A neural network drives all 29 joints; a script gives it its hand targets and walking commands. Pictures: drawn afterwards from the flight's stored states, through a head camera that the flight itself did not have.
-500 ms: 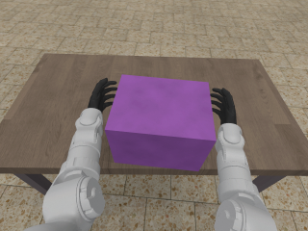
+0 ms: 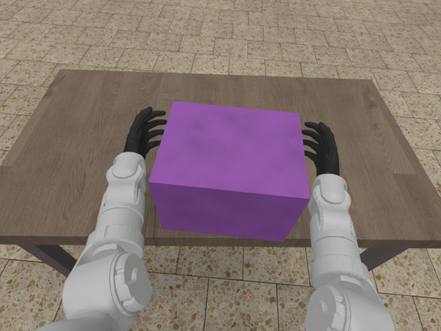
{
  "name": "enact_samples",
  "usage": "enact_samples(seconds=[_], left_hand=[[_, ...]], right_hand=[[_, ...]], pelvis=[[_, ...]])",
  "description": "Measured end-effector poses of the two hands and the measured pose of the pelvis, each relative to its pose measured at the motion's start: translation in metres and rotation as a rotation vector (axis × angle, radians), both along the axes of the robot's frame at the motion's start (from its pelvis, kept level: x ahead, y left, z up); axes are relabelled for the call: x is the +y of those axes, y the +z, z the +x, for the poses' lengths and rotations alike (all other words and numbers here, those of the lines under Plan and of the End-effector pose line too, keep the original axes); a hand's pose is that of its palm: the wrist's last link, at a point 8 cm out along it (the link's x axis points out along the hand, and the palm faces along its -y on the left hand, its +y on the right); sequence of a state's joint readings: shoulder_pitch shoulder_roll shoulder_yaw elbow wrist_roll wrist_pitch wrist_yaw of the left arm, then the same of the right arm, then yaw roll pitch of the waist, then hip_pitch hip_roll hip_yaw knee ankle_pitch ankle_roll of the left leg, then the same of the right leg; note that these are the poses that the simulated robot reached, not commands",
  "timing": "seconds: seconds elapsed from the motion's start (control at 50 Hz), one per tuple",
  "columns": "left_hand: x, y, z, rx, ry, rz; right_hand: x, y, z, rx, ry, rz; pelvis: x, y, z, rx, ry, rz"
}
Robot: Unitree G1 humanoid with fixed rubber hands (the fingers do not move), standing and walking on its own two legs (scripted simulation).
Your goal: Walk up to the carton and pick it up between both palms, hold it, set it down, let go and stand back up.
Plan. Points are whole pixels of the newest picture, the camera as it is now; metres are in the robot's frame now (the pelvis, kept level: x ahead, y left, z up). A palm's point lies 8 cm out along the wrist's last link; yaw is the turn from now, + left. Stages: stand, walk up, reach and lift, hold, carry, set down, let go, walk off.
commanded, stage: set down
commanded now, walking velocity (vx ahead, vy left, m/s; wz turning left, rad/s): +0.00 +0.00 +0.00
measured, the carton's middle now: (229, 172) +0.42 -0.05 +0.02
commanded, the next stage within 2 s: none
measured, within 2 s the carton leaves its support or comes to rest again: neither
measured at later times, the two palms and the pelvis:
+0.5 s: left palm (116, 149) +0.45 +0.17 +0.07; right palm (328, 162) +0.39 -0.24 +0.06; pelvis -0.01 +0.00 -0.02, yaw +0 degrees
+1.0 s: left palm (107, 127) +0.45 +0.17 +0.13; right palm (361, 142) +0.39 -0.27 +0.13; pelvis -0.06 -0.02 -0.03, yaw +1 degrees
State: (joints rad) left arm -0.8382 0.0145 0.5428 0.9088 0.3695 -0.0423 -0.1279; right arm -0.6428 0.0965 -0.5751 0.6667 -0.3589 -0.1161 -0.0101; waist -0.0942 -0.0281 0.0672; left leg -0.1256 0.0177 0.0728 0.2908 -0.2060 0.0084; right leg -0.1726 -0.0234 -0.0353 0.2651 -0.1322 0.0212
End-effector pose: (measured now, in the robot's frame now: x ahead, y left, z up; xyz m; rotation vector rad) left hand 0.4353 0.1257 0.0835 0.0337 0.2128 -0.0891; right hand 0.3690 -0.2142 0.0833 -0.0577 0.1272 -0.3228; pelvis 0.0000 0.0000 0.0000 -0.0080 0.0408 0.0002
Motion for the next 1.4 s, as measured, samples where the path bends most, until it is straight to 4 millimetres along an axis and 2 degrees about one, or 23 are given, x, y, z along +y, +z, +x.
enact_samples(seconds=[0.14, 0.26, 0.34, 0.48, 0.58, 0.66, 0.72, 0.8, 0.92, 1.0, 1.2, 1.4], left_hand=[[0.000, -0.004, 0.004, 0.014, -0.014, 0.052], [0.001, -0.020, 0.014, 0.079, 0.001, 0.078], [0.006, -0.018, 0.020, 0.065, 0.023, 0.069], [0.036, -0.012, 0.016, 0.053, 0.060, 0.099], [0.061, -0.013, 0.005, 0.050, 0.094, 0.123], [0.070, -0.009, 0.000, 0.031, 0.106, 0.139], [0.068, 0.000, 0.000, 0.005, 0.101, 0.141], [0.055, 0.018, 0.003, -0.023, 0.083, 0.127], [0.039, 0.043, 0.007, -0.035, 0.083, 0.082], [0.040, 0.051, 0.010, -0.025, 0.106, 0.066], [0.067, 0.054, 0.020, -0.014, 0.141, 0.088], [0.046, 0.077, 0.031, -0.005, 0.048, 0.061]], right_hand=[[-0.002, -0.004, 0.002, 0.012, 0.022, -0.004], [-0.006, -0.024, 0.013, 0.107, 0.040, 0.057], [-0.008, -0.027, 0.022, 0.116, 0.041, 0.067], [-0.018, -0.020, 0.026, 0.106, 0.008, 0.068], [-0.039, -0.014, 0.020, 0.106, -0.024, 0.061], [-0.055, -0.007, 0.015, 0.098, -0.021, 0.060], [-0.062, 0.001, 0.012, 0.081, -0.004, 0.064], [-0.065, 0.014, 0.011, 0.066, 0.020, 0.070], [-0.062, 0.032, 0.010, 0.077, 0.038, 0.060], [-0.056, 0.045, 0.017, 0.083, 0.050, 0.047], [-0.045, 0.057, 0.038, 0.094, 0.038, 0.065], [-0.069, 0.079, 0.036, 0.068, -0.004, 0.096]], pelvis=[[0.000, -0.001, -0.001, 0.002, -0.020, 0.000], [-0.002, -0.006, 0.000, 0.125, -0.033, -0.006], [-0.003, -0.012, 0.001, 0.197, -0.020, -0.013], [-0.004, -0.018, -0.005, 0.232, 0.008, -0.022], [-0.004, -0.022, -0.017, 0.244, 0.014, -0.029], [-0.006, -0.026, -0.028, 0.268, 0.019, -0.025], [-0.008, -0.030, -0.037, 0.289, 0.020, -0.019], [-0.011, -0.033, -0.047, 0.304, 0.018, -0.009], [-0.016, -0.034, -0.057, 0.302, 0.012, 0.008], [-0.019, -0.033, -0.059, 0.301, 0.011, 0.011], [-0.022, -0.024, -0.045, 0.302, 0.030, -0.006], [-0.021, -0.011, -0.022, 0.202, 0.012, -0.015]])
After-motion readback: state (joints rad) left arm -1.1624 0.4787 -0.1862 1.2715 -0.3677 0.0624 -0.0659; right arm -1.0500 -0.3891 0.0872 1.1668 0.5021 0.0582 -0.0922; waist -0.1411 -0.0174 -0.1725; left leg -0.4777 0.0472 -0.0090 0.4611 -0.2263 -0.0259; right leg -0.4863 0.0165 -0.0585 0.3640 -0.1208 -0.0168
